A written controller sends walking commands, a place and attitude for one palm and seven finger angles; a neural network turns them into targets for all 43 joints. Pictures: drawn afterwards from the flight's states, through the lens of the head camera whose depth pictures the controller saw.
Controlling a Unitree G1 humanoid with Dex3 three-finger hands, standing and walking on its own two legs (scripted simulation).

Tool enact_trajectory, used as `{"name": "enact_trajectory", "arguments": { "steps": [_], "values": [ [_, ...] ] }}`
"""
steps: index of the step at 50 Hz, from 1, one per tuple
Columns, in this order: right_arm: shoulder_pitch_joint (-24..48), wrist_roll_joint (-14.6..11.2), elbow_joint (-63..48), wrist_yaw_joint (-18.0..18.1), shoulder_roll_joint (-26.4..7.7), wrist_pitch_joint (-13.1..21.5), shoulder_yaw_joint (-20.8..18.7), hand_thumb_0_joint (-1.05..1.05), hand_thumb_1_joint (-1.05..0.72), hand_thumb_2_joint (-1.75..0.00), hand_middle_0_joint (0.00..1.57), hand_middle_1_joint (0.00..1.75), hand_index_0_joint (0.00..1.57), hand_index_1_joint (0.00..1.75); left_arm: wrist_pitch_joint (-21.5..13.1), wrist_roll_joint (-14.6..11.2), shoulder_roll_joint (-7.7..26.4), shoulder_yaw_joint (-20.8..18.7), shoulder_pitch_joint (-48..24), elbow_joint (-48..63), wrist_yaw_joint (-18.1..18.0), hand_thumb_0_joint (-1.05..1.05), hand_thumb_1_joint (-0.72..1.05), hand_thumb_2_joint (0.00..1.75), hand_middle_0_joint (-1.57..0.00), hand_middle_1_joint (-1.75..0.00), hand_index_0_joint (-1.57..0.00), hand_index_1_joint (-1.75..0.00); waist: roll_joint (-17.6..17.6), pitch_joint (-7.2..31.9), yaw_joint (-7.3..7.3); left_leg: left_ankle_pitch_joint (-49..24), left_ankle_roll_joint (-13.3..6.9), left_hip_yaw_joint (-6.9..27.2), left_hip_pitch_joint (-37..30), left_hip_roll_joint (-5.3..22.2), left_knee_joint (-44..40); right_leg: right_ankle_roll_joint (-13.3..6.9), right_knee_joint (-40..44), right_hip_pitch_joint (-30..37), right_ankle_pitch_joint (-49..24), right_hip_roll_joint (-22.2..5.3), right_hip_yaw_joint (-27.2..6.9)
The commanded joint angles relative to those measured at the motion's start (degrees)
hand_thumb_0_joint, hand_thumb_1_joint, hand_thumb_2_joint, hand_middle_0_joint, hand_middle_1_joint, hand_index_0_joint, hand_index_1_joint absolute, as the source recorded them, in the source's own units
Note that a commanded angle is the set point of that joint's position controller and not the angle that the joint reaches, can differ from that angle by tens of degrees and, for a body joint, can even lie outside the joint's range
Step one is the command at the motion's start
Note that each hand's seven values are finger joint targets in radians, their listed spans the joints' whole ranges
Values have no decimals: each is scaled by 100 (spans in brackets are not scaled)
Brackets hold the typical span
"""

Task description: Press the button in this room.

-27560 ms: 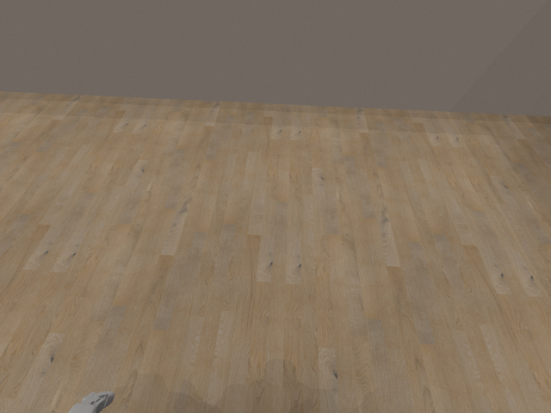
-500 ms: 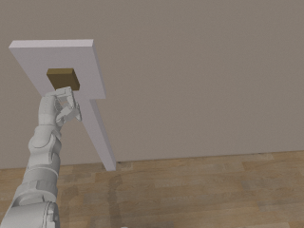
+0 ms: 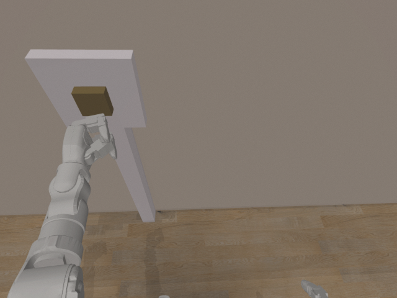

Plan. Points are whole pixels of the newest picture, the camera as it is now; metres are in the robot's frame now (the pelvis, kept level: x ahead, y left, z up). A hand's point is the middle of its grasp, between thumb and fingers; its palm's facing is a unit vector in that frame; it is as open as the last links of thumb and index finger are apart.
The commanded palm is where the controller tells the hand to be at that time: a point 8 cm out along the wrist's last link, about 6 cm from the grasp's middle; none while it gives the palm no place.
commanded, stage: press the button with the knuckle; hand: left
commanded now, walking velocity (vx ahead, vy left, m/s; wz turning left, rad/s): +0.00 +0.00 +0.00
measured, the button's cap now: (94, 100) +0.49 +0.24 +0.11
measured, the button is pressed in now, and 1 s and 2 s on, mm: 0 8 1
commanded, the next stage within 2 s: hold the button down briefly in 1.18 s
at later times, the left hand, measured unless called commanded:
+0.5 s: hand (114, 130) +0.43 +0.19 +0.08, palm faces +0.07 -1.00 +0.00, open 3.1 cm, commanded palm +0.40 +0.24 +0.08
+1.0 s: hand (112, 126) +0.44 +0.19 +0.08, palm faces +0.07 -1.00 +0.00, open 2.9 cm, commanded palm +0.43 +0.24 +0.08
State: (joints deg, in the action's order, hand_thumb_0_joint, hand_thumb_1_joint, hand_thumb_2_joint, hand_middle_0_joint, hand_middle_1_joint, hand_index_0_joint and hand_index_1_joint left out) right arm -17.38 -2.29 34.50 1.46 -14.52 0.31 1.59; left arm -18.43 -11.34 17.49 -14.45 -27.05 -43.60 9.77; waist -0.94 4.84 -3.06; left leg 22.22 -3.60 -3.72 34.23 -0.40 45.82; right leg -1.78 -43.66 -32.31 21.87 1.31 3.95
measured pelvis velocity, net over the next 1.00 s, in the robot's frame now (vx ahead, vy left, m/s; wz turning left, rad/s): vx -0.01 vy -0.01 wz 0.01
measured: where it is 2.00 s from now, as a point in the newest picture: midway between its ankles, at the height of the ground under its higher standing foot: outside the picture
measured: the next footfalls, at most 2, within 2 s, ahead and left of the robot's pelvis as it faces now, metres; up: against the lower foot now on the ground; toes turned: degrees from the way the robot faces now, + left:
none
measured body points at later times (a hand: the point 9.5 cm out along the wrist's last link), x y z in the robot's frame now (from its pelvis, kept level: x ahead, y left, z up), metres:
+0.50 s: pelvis +0.00 -0.01 +0.00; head +0.07 -0.01 +0.44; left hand +0.42 +0.24 +0.09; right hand +0.07 -0.28 -0.12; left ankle +0.00 +0.08 -0.71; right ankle +0.00 -0.10 -0.71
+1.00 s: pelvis -0.01 -0.01 -0.01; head +0.06 +0.00 +0.44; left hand +0.43 +0.25 +0.08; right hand +0.04 -0.28 -0.12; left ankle +0.00 +0.08 -0.71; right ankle +0.00 -0.10 -0.71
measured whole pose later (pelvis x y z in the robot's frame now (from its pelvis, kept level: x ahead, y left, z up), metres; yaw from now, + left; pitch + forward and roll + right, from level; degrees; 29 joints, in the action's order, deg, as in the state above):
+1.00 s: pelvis -0.01 -0.01 -0.01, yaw +1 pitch +13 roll -2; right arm -19.7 -1.7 37.7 2.2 -15.2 -1.4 1.8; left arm -22.3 -8.8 24.4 -19.0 -43.1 -63.0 12.4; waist -0.8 4.6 -6.1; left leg 22.0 -2.8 -2.2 40.6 0.4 49.2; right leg -2.8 -46.2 -38.0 21.7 2.0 5.5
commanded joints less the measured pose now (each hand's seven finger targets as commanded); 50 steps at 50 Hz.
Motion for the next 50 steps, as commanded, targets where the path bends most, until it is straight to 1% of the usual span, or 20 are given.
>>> {"name": "enact_trajectory", "arguments": {
  "steps": [1,2,3,5,7,9,10,13,15,16,19,22,24,25,29,32,37,42,43,50],
  "values": [
    [-218,-34,-562,52,-906,176,-363,0,-90,-90,20,30,20,30,-419,-51,1050,-140,-2202,1303,-1,0,90,90,-130,-150,-130,-150,-204,1708,-76,-1908,255,678,-1454,164,-530,1,394,244,-1614,15,-214],
    [-213,-26,-576,45,-893,181,-353,0,-90,-90,20,30,20,30,-424,-32,879,35,-2236,1348,-5,0,90,90,-130,-150,-130,-150,-244,1705,-134,-1895,241,675,-1482,162,-516,2,395,203,-1588,16,-215],
    [-237,-30,-554,49,-907,179,-373,0,-90,-90,20,30,20,30,-426,-42,1002,-112,-2219,1316,-35,0,90,90,-130,-150,-130,-150,-101,1758,-105,-1903,240,689,-1490,171,-514,7,396,236,-1611,20,-213],
    [-230,-20,-530,54,-905,186,-367,0,-90,-90,20,30,20,30,-452,-38,1076,-147,-2311,1410,-67,0,90,90,-130,-150,-130,-150,-198,1848,-99,-1902,245,676,-1520,153,-503,8,395,290,-1643,8,-238],
    [-264,-9,-485,66,-912,179,-360,0,-90,-90,20,30,20,30,-485,-22,1129,-166,-2475,1407,-112,0,90,90,-130,-150,-130,-150,-92,1884,-165,-1931,223,675,-1492,159,-480,22,386,310,-1688,12,-243],
    [-289,-9,-450,78,-914,171,-375,0,-90,-90,20,30,20,30,-504,6,1327,-356,-2402,1353,-129,0,90,90,-130,-150,-130,-150,-189,2018,-92,-2031,233,646,-1511,150,-461,22,368,408,-1798,3,-276],
    [-275,-10,-451,75,-894,171,-347,0,-90,-90,20,30,20,30,-498,8,1178,-192,-2534,1326,-113,0,90,90,-130,-150,-130,-150,-256,1990,-151,-1991,225,624,-1497,135,-455,33,376,387,-1811,2,-289],
    [-326,-9,-363,111,-919,132,-331,0,-90,-90,20,30,20,30,-452,43,1467,-417,-2742,842,-104,0,90,90,-130,-150,-130,-150,-6,1791,-184,-1690,181,578,-1128,111,-456,47,412,468,-1727,-6,-328],
    [-338,-14,-364,120,-917,119,-325,0,-90,-90,20,30,20,30,-420,38,1510,-432,-2831,635,-45,0,90,90,-130,-150,-130,-150,-85,1732,-207,-1578,164,529,-1015,81,-446,58,455,502,-1737,-23,-372],
    [-376,-10,-368,124,-924,106,-333,0,-90,-90,20,30,20,30,-417,30,1625,-561,-2708,531,-14,0,90,90,-130,-150,-130,-150,-52,1813,-128,-1647,166,517,-977,78,-439,45,440,625,-1824,-25,-382],
    [-407,-13,-417,94,-894,97,-336,0,-90,-90,20,30,20,30,-485,-1,1388,-340,-2726,700,101,0,90,90,-130,-150,-130,-150,-426,2126,-133,-2102,190,533,-1346,94,-387,20,378,562,-2103,-11,-357],
    [-501,-7,-386,84,-939,49,-347,0,-90,-90,20,30,20,30,-443,-59,1473,-450,-2625,283,184,0,90,90,-130,-150,-130,-150,94,1929,-191,-1895,147,511,-974,96,-363,46,404,635,-2076,11,-365],
    [-522,-17,-366,101,-959,16,-348,0,-90,-90,20,30,20,30,-401,-59,1566,-489,-2917,111,216,0,90,90,-130,-150,-130,-150,181,1747,-257,-1676,119,457,-753,77,-372,90,445,614,-2037,-12,-410],
    [-549,-19,-362,106,-981,3,-362,0,-90,-90,20,30,20,30,-411,-43,1795,-670,-2942,103,215,0,90,90,-130,-150,-130,-150,78,1768,-191,-1659,122,462,-713,70,-373,75,435,645,-2024,-21,-431],
    [-586,2,-386,85,-928,-28,-381,0,-90,-90,20,30,20,30,-563,23,1745,-595,-3099,492,201,0,90,90,-130,-150,-130,-150,-434,2246,-170,-2086,143,480,-1165,84,-311,49,343,625,-2227,-15,-419],
    [-639,5,-293,96,-944,-56,-373,0,-90,-90,20,30,20,30,-599,-11,1777,-616,-3336,217,192,0,90,90,-130,-150,-130,-150,15,1969,-314,-1824,104,492,-926,95,-287,84,407,556,-2069,9,-441],
    [-654,6,-214,121,-948,-64,-345,0,-90,-90,20,30,20,30,-689,70,1843,-564,-3909,-20,192,0,90,90,-130,-150,-130,-150,-277,1896,-410,-1505,104,519,-907,83,-290,74,424,316,-1697,-2,-458],
    [-742,29,-138,127,-1000,-55,-335,0,-90,-90,20,30,20,30,-725,119,1987,-626,-4259,-408,175,0,90,90,-130,-150,-130,-150,-176,1984,-509,-1394,105,596,-901,104,-241,81,405,111,-1462,22,-441],
    [-745,29,-119,137,-1025,-60,-331,0,-90,-90,20,30,20,30,-713,134,2163,-761,-4247,-568,170,0,90,90,-130,-150,-130,-150,-183,1990,-480,-1304,107,577,-791,102,-232,92,405,134,-1409,15,-470],
    [-825,54,-36,133,-1054,-8,-318,0,-90,-90,20,30,20,30,-807,157,2143,-642,-4881,-723,147,0,90,90,-130,-150,-130,-150,-337,2038,-637,-1108,122,703,-865,135,-191,88,378,-247,-1038,42,-420]
  ]
}}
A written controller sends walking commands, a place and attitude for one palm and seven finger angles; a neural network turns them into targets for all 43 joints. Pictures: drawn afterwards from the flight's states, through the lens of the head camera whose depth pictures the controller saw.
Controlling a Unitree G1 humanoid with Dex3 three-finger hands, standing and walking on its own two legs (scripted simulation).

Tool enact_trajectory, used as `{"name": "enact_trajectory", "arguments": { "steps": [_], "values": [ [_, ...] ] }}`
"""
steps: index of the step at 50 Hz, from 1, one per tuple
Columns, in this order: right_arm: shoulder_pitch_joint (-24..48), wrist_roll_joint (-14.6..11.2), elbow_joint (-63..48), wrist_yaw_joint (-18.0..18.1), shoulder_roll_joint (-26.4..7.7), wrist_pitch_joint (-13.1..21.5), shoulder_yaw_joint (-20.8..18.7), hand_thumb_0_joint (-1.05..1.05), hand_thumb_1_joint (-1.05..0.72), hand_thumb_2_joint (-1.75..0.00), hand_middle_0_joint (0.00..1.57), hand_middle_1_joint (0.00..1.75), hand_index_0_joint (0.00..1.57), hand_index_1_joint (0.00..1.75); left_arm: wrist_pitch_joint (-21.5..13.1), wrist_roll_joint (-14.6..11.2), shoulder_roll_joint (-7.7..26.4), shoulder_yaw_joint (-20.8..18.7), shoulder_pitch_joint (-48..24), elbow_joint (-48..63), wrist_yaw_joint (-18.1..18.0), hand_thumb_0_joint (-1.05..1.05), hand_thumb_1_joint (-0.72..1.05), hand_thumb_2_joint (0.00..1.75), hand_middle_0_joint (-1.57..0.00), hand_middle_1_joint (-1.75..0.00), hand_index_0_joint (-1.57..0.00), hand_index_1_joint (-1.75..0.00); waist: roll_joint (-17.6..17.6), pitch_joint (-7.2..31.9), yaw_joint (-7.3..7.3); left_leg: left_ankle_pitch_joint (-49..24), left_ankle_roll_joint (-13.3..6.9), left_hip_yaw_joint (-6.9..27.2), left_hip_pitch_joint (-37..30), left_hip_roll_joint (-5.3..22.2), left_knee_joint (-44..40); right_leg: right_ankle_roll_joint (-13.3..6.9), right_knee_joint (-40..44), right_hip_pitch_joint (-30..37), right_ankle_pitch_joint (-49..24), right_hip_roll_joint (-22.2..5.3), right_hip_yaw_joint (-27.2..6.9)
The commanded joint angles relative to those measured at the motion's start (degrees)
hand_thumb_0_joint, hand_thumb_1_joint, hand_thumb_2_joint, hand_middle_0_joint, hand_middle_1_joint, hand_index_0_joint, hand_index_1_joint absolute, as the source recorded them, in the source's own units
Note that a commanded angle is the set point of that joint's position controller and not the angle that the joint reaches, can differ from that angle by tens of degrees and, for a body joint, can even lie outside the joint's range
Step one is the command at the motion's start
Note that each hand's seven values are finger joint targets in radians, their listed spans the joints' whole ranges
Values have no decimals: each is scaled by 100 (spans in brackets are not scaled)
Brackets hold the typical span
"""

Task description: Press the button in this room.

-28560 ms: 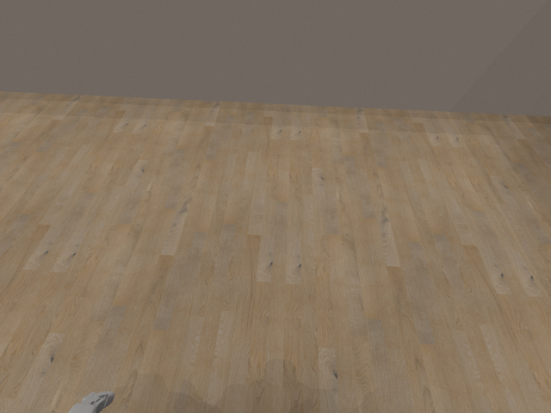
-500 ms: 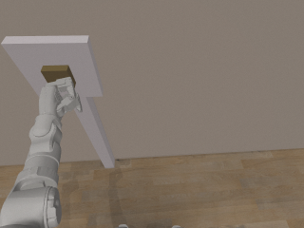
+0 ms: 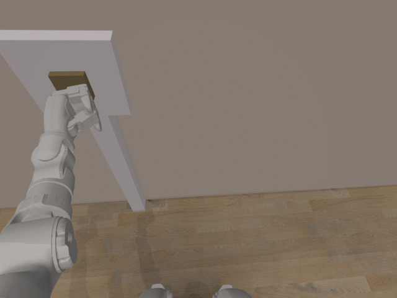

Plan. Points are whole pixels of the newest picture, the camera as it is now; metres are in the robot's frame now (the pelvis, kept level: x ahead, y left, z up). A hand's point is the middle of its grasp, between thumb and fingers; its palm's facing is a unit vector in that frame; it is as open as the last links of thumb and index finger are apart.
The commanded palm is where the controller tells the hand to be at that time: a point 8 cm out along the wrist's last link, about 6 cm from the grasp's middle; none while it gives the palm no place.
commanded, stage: press the button with the knuckle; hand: left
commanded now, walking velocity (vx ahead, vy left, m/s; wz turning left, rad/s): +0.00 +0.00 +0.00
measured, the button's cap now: (73, 83) +0.52 +0.24 +0.12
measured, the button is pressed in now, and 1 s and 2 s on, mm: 8 1 0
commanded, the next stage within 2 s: hold the button down briefly in 0.18 s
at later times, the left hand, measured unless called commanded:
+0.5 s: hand (94, 111) +0.47 +0.20 +0.09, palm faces +0.07 -1.00 -0.02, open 2.9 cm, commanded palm +0.48 +0.24 +0.09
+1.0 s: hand (95, 118) +0.45 +0.20 +0.09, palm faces +0.08 -1.00 +0.00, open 2.7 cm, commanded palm +0.43 +0.24 +0.09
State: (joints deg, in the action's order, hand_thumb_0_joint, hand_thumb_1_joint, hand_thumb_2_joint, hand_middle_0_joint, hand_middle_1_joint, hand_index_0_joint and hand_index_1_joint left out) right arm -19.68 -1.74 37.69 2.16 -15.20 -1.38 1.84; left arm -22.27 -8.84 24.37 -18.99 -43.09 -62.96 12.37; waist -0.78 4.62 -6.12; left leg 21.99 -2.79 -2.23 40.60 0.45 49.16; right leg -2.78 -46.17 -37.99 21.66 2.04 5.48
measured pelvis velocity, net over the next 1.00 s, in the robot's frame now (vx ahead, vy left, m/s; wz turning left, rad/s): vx -0.01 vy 0.01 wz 0.00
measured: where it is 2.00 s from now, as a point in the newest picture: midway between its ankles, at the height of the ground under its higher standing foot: outside the picture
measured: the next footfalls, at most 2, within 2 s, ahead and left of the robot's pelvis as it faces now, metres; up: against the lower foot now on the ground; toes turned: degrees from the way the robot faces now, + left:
none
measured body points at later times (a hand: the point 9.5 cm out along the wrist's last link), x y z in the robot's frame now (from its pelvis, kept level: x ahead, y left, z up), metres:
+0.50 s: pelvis -0.02 +0.01 -0.01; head +0.07 +0.03 +0.43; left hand +0.46 +0.26 +0.09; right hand -0.01 -0.26 -0.12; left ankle +0.02 +0.09 -0.70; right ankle +0.01 -0.09 -0.70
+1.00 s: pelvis -0.01 +0.01 -0.01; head +0.06 +0.02 +0.44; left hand +0.44 +0.25 +0.09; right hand +0.03 -0.26 -0.12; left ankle +0.02 +0.09 -0.70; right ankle +0.01 -0.09 -0.70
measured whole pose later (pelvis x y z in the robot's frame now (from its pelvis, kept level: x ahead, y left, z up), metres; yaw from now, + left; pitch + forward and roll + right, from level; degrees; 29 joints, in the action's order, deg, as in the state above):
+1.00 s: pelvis -0.01 +0.01 -0.01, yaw +0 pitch +14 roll -2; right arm -21.8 -1.1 37.1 0.9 -15.8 0.3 1.9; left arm -22.9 -8.9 23.2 -17.4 -43.9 -62.7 9.5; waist -1.2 5.4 -6.2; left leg 21.8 -3.3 -2.1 43.9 0.2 51.4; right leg -2.5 -48.3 -41.2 21.4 1.7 5.6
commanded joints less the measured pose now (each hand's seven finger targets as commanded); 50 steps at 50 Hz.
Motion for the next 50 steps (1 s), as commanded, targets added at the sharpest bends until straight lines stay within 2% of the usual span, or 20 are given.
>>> {"name": "enact_trajectory", "arguments": {
  "steps": [1,3,6,8,9,10,13,15,17,21,22,24,26,27,29,34,42,44,47,50],
  "values": [
    [-607,3,-353,61,-988,166,-344,0,-90,-90,20,30,20,30,-436,-77,1437,-161,-3322,1207,-123,0,90,90,-130,-150,-130,-150,-513,2086,-336,-1108,51,556,-1567,50,-526,176,618,253,-1000,-30,-563],
    [-627,1,-315,55,-1007,182,-331,0,-90,-90,20,30,20,30,-424,-56,1365,-58,-3526,1011,-158,0,90,90,-130,-150,-130,-150,-352,1940,-467,-886,36,591,-1457,60,-531,198,645,93,-785,-24,-558],
    [-685,5,-304,73,-1063,211,-318,0,-90,-90,20,30,20,30,-420,-20,1652,-215,-3617,830,-186,0,90,90,-130,-150,-130,-150,-232,1883,-461,-597,26,608,-1192,54,-535,200,657,113,-536,-24,-580],
    [-737,33,-275,66,-1057,241,-319,0,-90,-90,20,30,20,30,-478,36,1575,-107,-3946,938,-208,0,90,90,-130,-150,-130,-150,-511,2097,-517,-657,42,657,-1402,58,-529,189,588,-28,-525,-24,-546],
    [-749,38,-262,63,-1068,247,-319,0,-90,-90,20,30,20,30,-472,63,1639,-151,-3938,836,-228,0,90,90,-130,-150,-130,-150,-628,2080,-501,-599,51,666,-1413,63,-505,179,587,-137,-453,-18,-549],
    [-761,46,-249,64,-1082,256,-308,0,-90,-90,20,30,20,30,-472,66,1597,-70,-4069,858,-244,0,90,90,-130,-150,-130,-150,-670,2037,-580,-502,60,725,-1454,85,-524,180,567,-293,-363,-18,-514],
    [-834,48,-195,65,-1122,309,-304,0,-90,-90,20,30,20,30,-438,45,1436,55,-4250,647,-282,0,90,90,-130,-150,-130,-150,-496,1889,-697,-201,51,804,-1384,105,-566,195,572,-505,-169,-9,-483],
    [-888,68,-189,75,-1160,351,-314,0,-90,-90,20,30,20,30,-423,26,1572,-67,-4315,658,-320,0,90,90,-130,-150,-130,-150,-460,2021,-683,-101,51,828,-1386,106,-577,197,568,-478,-117,-11,-486],
    [-903,72,-196,67,-1161,377,-308,0,-90,-90,20,30,20,30,-431,36,1422,76,-4417,703,-337,0,90,90,-130,-150,-130,-150,-521,2097,-727,-73,52,864,-1445,104,-581,186,537,-554,-101,-14,-470],
    [-921,81,-171,62,-1176,440,-282,0,-90,-90,20,30,20,30,-388,73,1397,151,-4491,545,-391,0,90,90,-130,-150,-130,-150,-548,1835,-744,414,61,899,-1238,102,-648,193,548,-692,154,-30,-470],
    [-932,88,-170,62,-1195,453,-285,0,-90,-90,20,30,20,30,-415,81,1475,85,-4524,585,-422,0,90,90,-130,-150,-130,-150,-462,1872,-750,407,46,928,-1242,105,-644,183,540,-677,144,-31,-462],
    [-935,85,-169,62,-1181,487,-278,0,-90,-90,20,30,20,30,-410,112,1278,312,-4611,632,-426,0,90,90,-130,-150,-130,-150,-662,1902,-805,450,54,924,-1326,115,-654,195,525,-792,168,-38,-468],
    [-934,92,-167,57,-1199,519,-274,0,-90,-90,20,30,20,30,-389,119,1361,240,-4561,568,-441,0,90,90,-130,-150,-130,-150,-673,1874,-772,625,64,951,-1282,114,-666,185,515,-827,255,-40,-464],
    [-947,91,-164,59,-1220,521,-274,0,-90,-90,20,30,20,30,-388,107,1403,199,-4557,547,-452,0,90,90,-130,-150,-130,-150,-538,1848,-795,625,46,943,-1211,112,-654,182,531,-782,247,-41,-471],
    [-965,81,-173,77,-1227,543,-268,0,-90,-90,20,30,20,30,-357,102,1545,130,-4532,506,-439,0,90,90,-130,-150,-130,-150,-506,1922,-783,564,36,872,-1106,107,-617,203,550,-659,247,-42,-506],
    [-951,86,-224,35,-1196,541,-286,0,-90,-90,20,30,20,30,-336,84,1348,214,-4394,576,-357,0,90,90,-130,-150,-130,-150,-614,1998,-724,370,54,871,-1210,91,-572,175,506,-679,132,-47,-479],
    [-819,86,-417,-55,-1112,434,-340,0,-90,-90,20,30,20,30,-370,13,1167,90,-3565,931,-329,0,90,90,-130,-150,-130,-150,-495,2157,-415,-214,49,745,-1319,64,-534,137,511,-250,-168,-32,-460],
    [-786,66,-473,-56,-1100,375,-354,0,-90,-90,20,30,20,30,-389,-3,1252,-9,-3257,1084,-312,0,90,90,-130,-150,-130,-150,-404,2244,-300,-459,54,696,-1371,72,-526,138,505,-74,-321,-20,-461],
    [-664,37,-551,-75,-1014,329,-362,0,-90,-90,20,30,20,30,-409,-43,899,188,-2951,1338,-287,0,90,90,-130,-150,-130,-150,-464,2104,-236,-590,59,664,-1481,69,-551,121,520,-48,-426,-9,-438],
    [-591,-3,-614,-43,-1021,270,-361,0,-90,-90,20,30,20,30,-353,-107,1146,-60,-2597,1453,-301,0,90,90,-130,-150,-130,-150,-164,1991,-145,-583,29,569,-1273,46,-594,150,595,273,-514,-16,-492]
  ]
}}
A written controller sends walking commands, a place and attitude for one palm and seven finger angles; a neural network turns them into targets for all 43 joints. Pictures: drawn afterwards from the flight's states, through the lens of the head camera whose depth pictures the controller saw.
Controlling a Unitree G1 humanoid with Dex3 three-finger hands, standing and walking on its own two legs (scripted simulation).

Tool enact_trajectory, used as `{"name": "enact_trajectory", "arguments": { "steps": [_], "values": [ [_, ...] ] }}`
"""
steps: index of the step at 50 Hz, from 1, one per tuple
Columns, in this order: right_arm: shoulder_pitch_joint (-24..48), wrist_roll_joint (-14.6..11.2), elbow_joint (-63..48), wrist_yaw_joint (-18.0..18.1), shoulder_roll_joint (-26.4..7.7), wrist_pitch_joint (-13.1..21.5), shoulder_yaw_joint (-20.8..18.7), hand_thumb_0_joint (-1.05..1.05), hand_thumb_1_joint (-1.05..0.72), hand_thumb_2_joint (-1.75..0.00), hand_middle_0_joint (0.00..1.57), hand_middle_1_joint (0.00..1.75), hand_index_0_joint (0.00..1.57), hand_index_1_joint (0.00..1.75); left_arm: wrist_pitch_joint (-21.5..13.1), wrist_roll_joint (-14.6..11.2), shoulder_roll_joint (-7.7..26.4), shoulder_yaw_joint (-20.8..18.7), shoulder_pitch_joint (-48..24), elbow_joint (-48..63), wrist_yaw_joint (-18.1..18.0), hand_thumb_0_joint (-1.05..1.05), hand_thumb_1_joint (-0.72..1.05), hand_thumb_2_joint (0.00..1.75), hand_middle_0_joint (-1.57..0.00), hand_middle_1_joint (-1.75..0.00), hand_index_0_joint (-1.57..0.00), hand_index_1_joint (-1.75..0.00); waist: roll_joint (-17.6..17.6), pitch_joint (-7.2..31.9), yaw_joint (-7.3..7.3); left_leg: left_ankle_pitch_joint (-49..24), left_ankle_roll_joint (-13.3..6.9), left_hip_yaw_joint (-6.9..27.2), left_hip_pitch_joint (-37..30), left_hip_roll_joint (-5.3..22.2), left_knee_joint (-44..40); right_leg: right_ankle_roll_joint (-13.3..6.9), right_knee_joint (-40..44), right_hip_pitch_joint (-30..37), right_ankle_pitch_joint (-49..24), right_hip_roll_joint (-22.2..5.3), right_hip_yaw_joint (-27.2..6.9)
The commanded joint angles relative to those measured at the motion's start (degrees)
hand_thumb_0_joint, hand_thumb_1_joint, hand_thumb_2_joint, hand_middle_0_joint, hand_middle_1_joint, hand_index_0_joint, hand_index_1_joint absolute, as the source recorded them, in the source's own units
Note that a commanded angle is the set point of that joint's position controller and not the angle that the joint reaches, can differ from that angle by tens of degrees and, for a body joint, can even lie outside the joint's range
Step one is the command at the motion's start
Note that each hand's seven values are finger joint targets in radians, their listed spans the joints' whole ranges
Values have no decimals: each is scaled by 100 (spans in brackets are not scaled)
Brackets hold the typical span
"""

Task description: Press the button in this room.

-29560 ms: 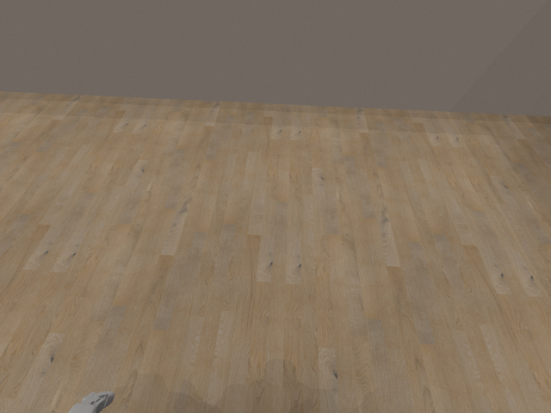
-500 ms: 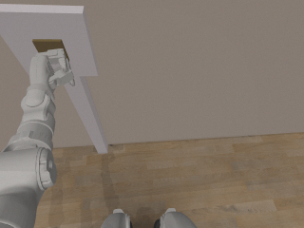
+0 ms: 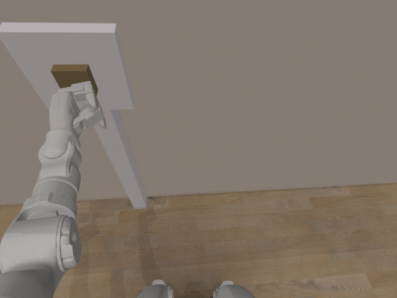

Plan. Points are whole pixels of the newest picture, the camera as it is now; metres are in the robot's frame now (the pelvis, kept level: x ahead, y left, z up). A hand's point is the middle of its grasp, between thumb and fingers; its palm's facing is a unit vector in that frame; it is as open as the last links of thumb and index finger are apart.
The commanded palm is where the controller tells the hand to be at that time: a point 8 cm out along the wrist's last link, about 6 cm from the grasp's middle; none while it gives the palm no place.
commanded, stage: pull the fist back off the button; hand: left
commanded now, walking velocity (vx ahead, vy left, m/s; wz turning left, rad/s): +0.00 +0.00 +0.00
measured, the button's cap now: (76, 79) +0.52 +0.24 +0.12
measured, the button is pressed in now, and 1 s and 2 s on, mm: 1 0 0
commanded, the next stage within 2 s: draw the hand back to the body in 0.58 s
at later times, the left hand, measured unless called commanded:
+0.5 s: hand (96, 142) +0.39 +0.19 +0.08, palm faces +0.07 -1.00 +0.00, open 3.1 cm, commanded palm +0.37 +0.24 +0.10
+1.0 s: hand (74, 154) +0.35 +0.20 +0.12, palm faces +0.09 -1.00 -0.02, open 3.1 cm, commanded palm +0.31 +0.25 +0.13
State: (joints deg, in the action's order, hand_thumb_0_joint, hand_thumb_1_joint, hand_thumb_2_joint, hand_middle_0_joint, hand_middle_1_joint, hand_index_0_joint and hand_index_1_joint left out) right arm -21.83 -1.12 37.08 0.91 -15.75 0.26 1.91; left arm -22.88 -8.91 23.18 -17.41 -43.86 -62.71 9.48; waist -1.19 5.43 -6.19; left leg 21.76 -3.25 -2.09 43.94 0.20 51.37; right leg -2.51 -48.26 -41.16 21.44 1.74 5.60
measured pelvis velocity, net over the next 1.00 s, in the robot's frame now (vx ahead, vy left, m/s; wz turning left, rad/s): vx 0.03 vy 0.00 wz -0.01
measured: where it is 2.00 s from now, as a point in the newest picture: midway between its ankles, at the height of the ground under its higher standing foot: outside the picture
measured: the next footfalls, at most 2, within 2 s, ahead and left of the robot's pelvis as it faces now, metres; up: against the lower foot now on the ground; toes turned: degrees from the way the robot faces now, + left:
none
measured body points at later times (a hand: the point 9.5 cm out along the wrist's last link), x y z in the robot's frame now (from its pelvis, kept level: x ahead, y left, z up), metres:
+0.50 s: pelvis +0.04 +0.00 +0.02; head +0.09 +0.00 +0.46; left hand +0.38 +0.24 +0.09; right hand +0.17 -0.25 -0.09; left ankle +0.03 +0.08 -0.69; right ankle +0.02 -0.10 -0.69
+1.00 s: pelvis +0.03 +0.00 +0.03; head +0.05 -0.01 +0.48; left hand +0.34 +0.25 +0.12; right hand +0.17 -0.25 -0.07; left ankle +0.03 +0.08 -0.69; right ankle +0.02 -0.10 -0.69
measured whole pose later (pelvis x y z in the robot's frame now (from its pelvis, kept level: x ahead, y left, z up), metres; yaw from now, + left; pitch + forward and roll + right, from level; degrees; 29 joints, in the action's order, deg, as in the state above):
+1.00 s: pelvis +0.03 +0.00 +0.03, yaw +0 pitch +6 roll -1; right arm -16.6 -3.9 32.4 2.9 -14.6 1.5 1.9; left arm -9.6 -15.9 16.1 -14.1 -1.8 -14.7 10.2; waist -2.4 5.5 -1.3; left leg 21.3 -2.8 -3.3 25.7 -0.4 41.1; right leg -2.4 -39.3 -24.0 21.2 1.9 3.7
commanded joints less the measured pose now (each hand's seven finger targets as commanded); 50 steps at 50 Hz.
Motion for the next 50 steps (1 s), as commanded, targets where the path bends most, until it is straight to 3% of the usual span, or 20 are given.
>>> {"name": "enact_trajectory", "arguments": {
  "steps": [1,4,6,8,13,14,15,19,23,25,27,30,31,32,34,36,39,40,44,50],
  "values": [
    [-310,-94,-589,93,-926,91,-362,0,-90,-90,20,30,20,30,-279,-92,1176,-125,-2369,1451,8,0,90,90,-130,-150,-130,-150,-155,1798,-119,-545,80,525,-1569,63,-843,120,822,645,-503,8,-510],
    [-234,-107,-679,93,-882,68,-363,0,-90,-90,20,30,20,30,-261,-123,1180,-225,-1903,1727,28,0,90,90,-130,-150,-130,-150,-268,1914,41,-908,86,464,-1708,46,-842,103,787,886,-894,2,-525],
    [-186,-119,-763,93,-859,51,-366,0,-90,-90,20,30,20,30,-208,-166,1070,-178,-1517,1939,74,0,90,90,-130,-150,-130,-150,-94,2016,80,-1168,79,435,-1801,46,-849,108,778,1075,-1192,6,-509],
    [-97,-143,-899,78,-814,40,-385,0,-90,-90,20,30,20,30,-188,-237,967,-196,-907,2371,106,0,90,90,-130,-150,-130,-150,-267,2222,229,-1583,99,375,-2006,36,-847,97,754,1317,-1608,1,-522],
    [107,-195,-1080,44,-757,73,-409,0,-90,-90,20,30,20,30,-7,-434,629,-81,329,3351,102,0,90,90,-130,-150,-130,-150,-121,1989,386,-2335,130,368,-2225,81,-930,93,782,1544,-2222,-5,-435],
    [155,-207,-1105,39,-735,82,-412,0,-90,-90,20,30,20,30,39,-465,463,70,411,3610,95,0,90,90,-130,-150,-130,-150,-94,1938,325,-2410,115,340,-2289,87,-933,122,804,1530,-2333,-4,-436],
    [177,-205,-1120,43,-744,92,-432,0,-90,-90,20,30,20,30,88,-489,585,-90,638,3775,56,0,90,90,-130,-150,-130,-150,-57,1893,408,-2425,128,328,-2246,81,-955,125,819,1619,-2377,-16,-440],
    [335,-207,-1154,54,-680,178,-435,0,-90,-90,20,30,20,30,146,-477,292,162,1088,4626,-63,0,90,90,-130,-150,-130,-150,-184,1810,364,-2766,152,344,-2493,103,-976,144,817,1624,-2534,-38,-405],
    [463,-181,-1083,84,-667,254,-432,0,-90,-90,20,30,20,30,175,-448,116,329,1147,5008,-145,0,90,90,-130,-150,-130,-150,-2,1714,266,-2511,153,375,-2531,92,-976,168,842,1553,-2390,-45,-403],
    [538,-180,-1061,118,-681,273,-415,0,-90,-90,20,30,20,30,182,-437,289,222,1216,5155,-148,0,90,90,-130,-150,-130,-150,-190,1791,299,-2498,173,389,-2579,77,-985,148,825,1596,-2365,-64,-415],
    [593,-175,-988,141,-672,295,-394,0,-90,-90,20,30,20,30,185,-430,219,356,899,5142,-134,0,90,90,-130,-150,-130,-150,-167,1650,187,-2223,164,405,-2524,66,-962,147,850,1482,-2160,-71,-420],
    [679,-189,-929,198,-688,292,-366,0,-90,-90,20,30,20,30,260,-442,414,173,834,4802,-85,0,90,90,-130,-150,-130,-150,-121,1572,222,-1841,164,419,-2369,26,-1004,140,901,1492,-1931,-87,-441],
    [708,-196,-949,203,-667,304,-339,0,-90,-90,20,30,20,30,303,-454,132,430,774,4687,-26,0,90,90,-130,-150,-130,-150,-138,1498,173,-1734,159,416,-2359,6,-1021,142,930,1436,-1839,-94,-427],
    [689,-201,-924,212,-694,304,-354,0,-90,-90,20,30,20,30,334,-468,260,325,722,4577,-8,0,90,90,-130,-150,-130,-150,-23,1492,160,-1682,145,429,-2310,18,-999,135,944,1448,-1785,-94,-437],
    [725,-208,-952,216,-685,300,-333,0,-90,-90,20,30,20,30,392,-499,148,417,791,4453,75,0,90,90,-130,-150,-130,-150,-173,1538,228,-1708,163,433,-2374,0,-1029,121,945,1444,-1792,-102,-422],
    [796,-205,-1079,206,-687,317,-333,0,-90,-90,20,30,20,30,429,-541,415,173,1104,4755,118,0,90,90,-130,-150,-130,-150,-457,1854,438,-1887,179,428,-2505,-15,-1083,87,936,1745,-1947,-119,-443],
    [883,-238,-1265,179,-640,347,-327,0,-90,-90,20,30,20,30,524,-633,338,166,1812,5200,143,0,90,90,-130,-150,-130,-150,-258,1986,554,-2257,170,414,-2619,19,-1181,100,972,2066,-2256,-101,-400],
    [911,-244,-1304,180,-645,360,-335,0,-90,-90,20,30,20,30,552,-671,506,-40,2103,5365,118,0,90,90,-130,-150,-130,-150,-196,2010,644,-2313,169,399,-2595,27,-1223,102,993,2199,-2336,-98,-403],
    [1059,-288,-1424,203,-644,393,-307,0,-90,-90,20,30,20,30,836,-789,502,-186,2786,5540,70,0,90,90,-130,-150,-130,-150,373,1300,649,-1777,107,304,-2215,10,-1460,161,1239,2338,-2216,-99,-406],
    [1274,-307,-1471,281,-570,583,-268,0,-90,-90,20,30,20,30,1010,-808,364,-1,2967,6683,106,0,90,90,-130,-150,-130,-150,-267,1101,576,-1554,106,300,-2626,6,-1644,146,1480,2241,-1818,-112,-424]
  ]
}}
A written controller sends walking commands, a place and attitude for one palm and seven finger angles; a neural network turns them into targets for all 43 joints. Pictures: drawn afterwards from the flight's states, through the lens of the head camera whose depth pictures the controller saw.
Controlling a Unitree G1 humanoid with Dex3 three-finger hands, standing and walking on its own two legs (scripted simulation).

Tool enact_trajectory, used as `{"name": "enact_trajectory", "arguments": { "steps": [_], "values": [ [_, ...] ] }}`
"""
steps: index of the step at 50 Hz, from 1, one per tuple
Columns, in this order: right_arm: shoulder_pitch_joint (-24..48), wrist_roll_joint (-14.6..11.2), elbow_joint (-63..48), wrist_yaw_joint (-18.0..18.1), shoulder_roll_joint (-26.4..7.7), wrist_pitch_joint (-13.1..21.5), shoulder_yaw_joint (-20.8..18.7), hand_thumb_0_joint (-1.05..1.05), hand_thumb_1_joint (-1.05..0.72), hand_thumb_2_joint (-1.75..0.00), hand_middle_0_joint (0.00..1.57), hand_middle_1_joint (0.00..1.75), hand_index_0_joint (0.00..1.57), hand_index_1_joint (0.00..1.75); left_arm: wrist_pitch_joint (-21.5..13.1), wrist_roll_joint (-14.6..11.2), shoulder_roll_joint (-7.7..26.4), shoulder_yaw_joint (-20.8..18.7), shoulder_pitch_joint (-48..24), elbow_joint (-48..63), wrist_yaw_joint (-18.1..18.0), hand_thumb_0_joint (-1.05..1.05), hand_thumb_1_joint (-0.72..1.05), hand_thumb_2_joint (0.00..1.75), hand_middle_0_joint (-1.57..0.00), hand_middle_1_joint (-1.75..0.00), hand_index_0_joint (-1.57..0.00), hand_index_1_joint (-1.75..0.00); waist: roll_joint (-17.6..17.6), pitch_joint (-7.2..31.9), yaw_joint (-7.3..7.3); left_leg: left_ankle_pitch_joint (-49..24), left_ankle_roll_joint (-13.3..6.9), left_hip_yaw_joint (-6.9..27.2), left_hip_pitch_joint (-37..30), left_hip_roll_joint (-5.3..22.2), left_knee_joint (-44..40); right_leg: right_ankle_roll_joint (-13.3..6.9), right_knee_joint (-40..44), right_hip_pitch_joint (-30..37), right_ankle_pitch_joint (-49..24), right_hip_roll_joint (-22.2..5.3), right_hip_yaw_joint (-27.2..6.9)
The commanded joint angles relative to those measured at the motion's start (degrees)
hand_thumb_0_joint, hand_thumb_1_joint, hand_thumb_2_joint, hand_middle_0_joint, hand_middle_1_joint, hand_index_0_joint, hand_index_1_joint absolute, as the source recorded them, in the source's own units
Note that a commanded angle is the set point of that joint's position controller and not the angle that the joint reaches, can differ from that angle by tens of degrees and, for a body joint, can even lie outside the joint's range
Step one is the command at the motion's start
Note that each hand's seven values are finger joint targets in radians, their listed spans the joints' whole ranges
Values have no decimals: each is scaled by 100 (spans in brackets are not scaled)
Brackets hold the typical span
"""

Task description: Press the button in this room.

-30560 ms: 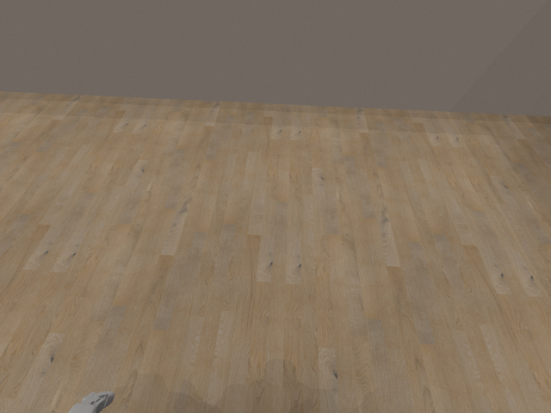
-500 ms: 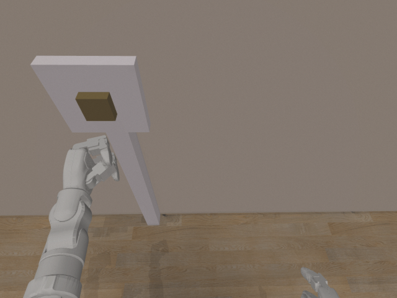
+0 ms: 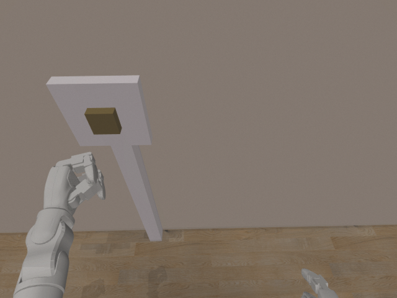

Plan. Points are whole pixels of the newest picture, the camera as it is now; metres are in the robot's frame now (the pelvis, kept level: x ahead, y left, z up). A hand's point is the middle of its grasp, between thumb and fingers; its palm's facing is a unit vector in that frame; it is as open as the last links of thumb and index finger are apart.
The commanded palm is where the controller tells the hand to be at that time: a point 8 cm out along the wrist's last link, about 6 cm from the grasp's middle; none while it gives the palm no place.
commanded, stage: draw the hand back to the body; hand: left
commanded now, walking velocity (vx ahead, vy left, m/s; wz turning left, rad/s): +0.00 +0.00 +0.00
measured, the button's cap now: (104, 120) +0.48 +0.24 +0.10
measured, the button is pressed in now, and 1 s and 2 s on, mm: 0 0 0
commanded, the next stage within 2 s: step back with the hand held close in 1.16 s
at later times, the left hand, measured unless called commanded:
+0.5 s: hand (57, 210) +0.23 +0.23 +0.14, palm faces +0.33 -0.90 -0.28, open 3.1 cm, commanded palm +0.19 +0.27 +0.16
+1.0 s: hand (12, 231) +0.18 +0.25 +0.18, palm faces +0.42 -0.82 -0.39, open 3.1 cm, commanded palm +0.13 +0.28 +0.20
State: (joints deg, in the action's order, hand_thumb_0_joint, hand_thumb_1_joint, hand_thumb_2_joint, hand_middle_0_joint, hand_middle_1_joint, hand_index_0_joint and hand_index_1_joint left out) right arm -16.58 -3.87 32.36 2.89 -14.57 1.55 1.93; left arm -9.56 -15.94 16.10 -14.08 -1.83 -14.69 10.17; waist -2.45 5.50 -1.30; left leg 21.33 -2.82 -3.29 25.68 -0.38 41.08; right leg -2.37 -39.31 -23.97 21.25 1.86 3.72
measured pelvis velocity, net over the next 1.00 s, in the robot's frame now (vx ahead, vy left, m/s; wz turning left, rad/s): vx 0.01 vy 0.00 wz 0.01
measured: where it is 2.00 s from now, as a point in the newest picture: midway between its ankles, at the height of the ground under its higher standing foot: outside the picture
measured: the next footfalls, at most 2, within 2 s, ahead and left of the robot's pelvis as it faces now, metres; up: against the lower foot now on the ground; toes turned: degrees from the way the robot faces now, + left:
none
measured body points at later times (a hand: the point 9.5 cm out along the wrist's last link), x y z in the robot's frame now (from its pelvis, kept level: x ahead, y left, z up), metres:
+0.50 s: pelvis +0.00 +0.00 +0.02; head -0.01 -0.01 +0.47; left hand +0.21 +0.28 +0.15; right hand +0.20 -0.21 -0.06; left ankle +0.00 +0.09 -0.72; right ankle -0.01 -0.09 -0.72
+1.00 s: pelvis +0.01 +0.00 +0.02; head -0.01 -0.02 +0.47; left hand +0.15 +0.29 +0.20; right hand +0.21 -0.21 -0.05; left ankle +0.00 +0.09 -0.72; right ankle -0.01 -0.09 -0.72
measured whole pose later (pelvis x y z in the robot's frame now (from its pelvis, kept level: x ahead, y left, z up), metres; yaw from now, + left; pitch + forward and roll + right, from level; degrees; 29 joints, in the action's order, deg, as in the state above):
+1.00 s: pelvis +0.01 +0.00 +0.02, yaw +1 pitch -3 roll -1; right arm -11.3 -0.7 34.4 3.4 -13.1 5.1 1.2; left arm -5.0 -4.5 18.4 -16.3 33.6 28.7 -6.1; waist -4.3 0.6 3.8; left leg 15.5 -3.0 -2.6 6.4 -1.5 25.3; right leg -1.8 -22.3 -3.9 15.0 1.7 3.8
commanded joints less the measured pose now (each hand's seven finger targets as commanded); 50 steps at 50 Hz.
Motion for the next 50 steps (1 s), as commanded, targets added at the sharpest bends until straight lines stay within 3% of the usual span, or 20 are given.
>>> {"name": "enact_trajectory", "arguments": {
  "steps": [1,5,9,10,11,12,13,16,17,18,19,21,28,31,33,34,37,45,47,50],
  "values": [
    [764,-35,-983,99,-683,510,-270,0,-90,-90,20,30,20,30,-339,-106,1082,-297,-1257,2119,56,0,90,90,-130,-150,-130,-150,-235,1112,72,-1531,76,456,-906,85,-639,117,592,501,-1728,-113,-212],
    [826,-45,-932,163,-676,711,-239,0,-90,-90,20,30,20,30,-232,-158,904,-93,-961,2507,118,0,90,90,-130,-150,-130,-150,-225,920,20,-1328,78,570,-1098,108,-750,122,721,379,-1423,-95,-155],
    [895,-71,-907,226,-704,796,-194,0,-90,-90,20,30,20,30,192,-192,1041,-267,-592,2326,155,0,90,90,-130,-150,-130,-150,150,520,84,-876,75,631,-958,91,-934,140,928,386,-1000,-114,-135],
    [1064,62,-884,269,-646,736,-249,0,-90,-90,20,30,20,30,78,594,1546,-241,-781,2831,-574,0,90,90,-130,-150,-130,-150,120,191,237,-725,15,615,-998,106,-1152,50,1312,467,-818,-267,-443],
    [1053,80,-856,280,-571,715,-222,0,-90,-90,20,30,20,30,114,666,1100,-84,-323,2682,-906,0,90,90,-130,-150,-130,-150,294,97,152,-680,20,590,-1100,129,-1238,70,1408,539,-800,-294,-410],
    [1106,84,-880,263,-586,714,-213,0,-90,-90,20,30,20,30,147,689,1046,-19,-86,2887,-1035,0,90,90,-130,-150,-130,-150,406,130,208,-712,20,620,-1094,141,-1287,74,1423,678,-820,-291,-406],
    [1071,98,-875,250,-543,675,-195,0,-90,-90,20,30,20,30,188,760,917,70,324,2983,-1145,0,90,90,-130,-150,-130,-150,264,228,219,-935,24,581,-1285,150,-1342,59,1384,915,-1050,-303,-380],
    [1139,138,-856,212,-510,620,-153,0,-90,-90,20,30,20,30,187,907,1133,-121,601,3569,-1410,0,90,90,-130,-150,-130,-150,-164,344,268,-1304,61,537,-1642,163,-1521,47,1519,1235,-1408,-304,-356],
    [1151,165,-813,208,-538,608,-158,0,-90,-90,20,30,20,30,199,926,1222,-195,713,3624,-1461,0,90,90,-130,-150,-130,-150,43,367,280,-1390,45,533,-1633,167,-1550,51,1592,1384,-1486,-284,-371],
    [1178,168,-843,205,-496,583,-159,0,-90,-90,20,30,20,30,217,942,1101,-114,812,3746,-1499,0,90,90,-130,-150,-130,-150,-42,265,257,-1430,49,489,-1696,170,-1614,57,1631,1424,-1531,-291,-376],
    [1188,180,-827,198,-507,573,-140,0,-90,-90,20,30,20,30,214,988,1207,-212,744,3835,-1549,0,90,90,-130,-150,-130,-150,-76,197,270,-1441,64,511,-1732,162,-1685,48,1685,1428,-1515,-275,-354],
    [1213,199,-814,183,-491,586,-152,0,-90,-90,20,30,20,30,207,1042,1190,-233,873,4061,-1612,0,90,90,-130,-150,-130,-150,-249,147,276,-1577,70,483,-1893,168,-1750,46,1762,1463,-1605,-274,-340],
    [1244,256,-759,128,-479,607,-202,0,-90,-90,20,30,20,30,230,1089,984,-190,1745,4414,-1676,0,90,90,-130,-150,-130,-150,44,-73,301,-1884,55,458,-2048,177,-1892,68,1903,1684,-1825,-261,-301],
    [1246,272,-757,85,-486,643,-227,0,-90,-90,20,30,20,30,176,1139,1136,-400,2123,4825,-1700,0,90,90,-130,-150,-130,-150,-35,153,382,-2308,70,472,-2187,181,-1865,65,1851,1802,-2114,-255,-277],
    [1261,276,-762,64,-464,642,-239,0,-90,-90,20,30,20,30,182,1115,1046,-378,2437,4961,-1684,0,90,90,-130,-150,-130,-150,47,16,381,-2438,83,484,-2143,196,-1870,71,1845,1849,-2195,-254,-275],
    [1263,279,-766,53,-477,646,-237,0,-90,-90,20,30,20,30,169,1138,1170,-501,2456,5101,-1691,0,90,90,-130,-150,-130,-150,-47,91,413,-2499,86,483,-2166,183,-1869,72,1848,1856,-2225,-252,-273],
    [1295,284,-742,61,-449,648,-260,0,-90,-90,20,30,20,30,166,1133,1272,-715,2766,5137,-1690,0,90,90,-130,-150,-130,-150,142,-103,448,-2436,77,458,-2083,188,-1851,78,1930,1807,-2262,-223,-291],
    [1267,282,-757,78,-375,686,-263,0,-90,-90,20,30,20,30,88,1128,1132,-779,3264,5509,-1680,0,90,90,-130,-150,-130,-150,-181,-286,444,-2307,103,450,-2062,176,-1867,79,1943,1731,-2111,-225,-276],
    [1263,290,-716,78,-411,684,-285,0,-90,-90,20,30,20,30,120,1138,1061,-728,3227,5357,-1672,0,90,90,-130,-150,-130,-150,101,-405,421,-2201,70,433,-2051,178,-1861,88,2057,1626,-2086,-204,-295],
    [1239,293,-734,116,-415,640,-299,0,-90,-90,20,30,20,30,129,1155,1028,-670,3101,5325,-1693,0,90,90,-130,-150,-130,-150,155,-423,389,-1997,48,425,-2077,172,-1882,106,2042,1581,-1896,-227,-305]
  ]
}}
